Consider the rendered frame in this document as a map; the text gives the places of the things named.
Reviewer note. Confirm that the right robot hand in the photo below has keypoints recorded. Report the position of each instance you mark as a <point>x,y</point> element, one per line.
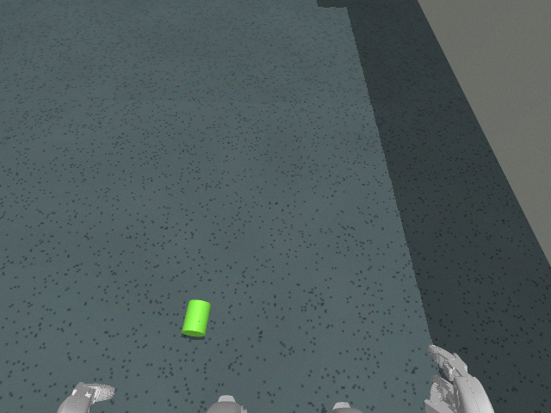
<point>466,395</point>

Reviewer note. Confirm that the left robot hand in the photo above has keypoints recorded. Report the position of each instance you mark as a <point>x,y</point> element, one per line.
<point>84,395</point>

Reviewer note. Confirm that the can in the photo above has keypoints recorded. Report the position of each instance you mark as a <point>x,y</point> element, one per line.
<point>196,318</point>

